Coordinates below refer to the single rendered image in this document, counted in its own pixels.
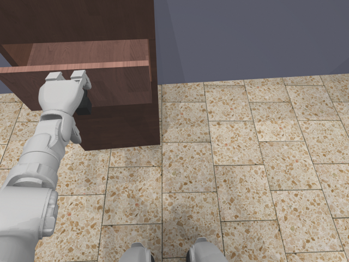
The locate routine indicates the robot left thigh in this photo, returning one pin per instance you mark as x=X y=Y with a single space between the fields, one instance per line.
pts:
x=136 y=254

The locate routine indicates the drawer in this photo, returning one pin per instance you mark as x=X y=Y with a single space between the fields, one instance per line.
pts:
x=117 y=69

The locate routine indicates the robot left forearm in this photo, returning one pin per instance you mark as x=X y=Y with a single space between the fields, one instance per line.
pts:
x=42 y=153

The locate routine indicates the handle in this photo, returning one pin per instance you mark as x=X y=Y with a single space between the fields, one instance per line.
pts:
x=85 y=106

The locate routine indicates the left robot upper arm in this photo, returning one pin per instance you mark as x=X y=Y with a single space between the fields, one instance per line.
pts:
x=27 y=214

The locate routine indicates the right robot shin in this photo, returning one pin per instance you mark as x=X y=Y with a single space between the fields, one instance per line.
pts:
x=200 y=239

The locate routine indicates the left robot hand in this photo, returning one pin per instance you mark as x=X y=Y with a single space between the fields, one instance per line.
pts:
x=60 y=94

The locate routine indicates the cabinet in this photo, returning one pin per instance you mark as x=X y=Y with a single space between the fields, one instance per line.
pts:
x=24 y=22

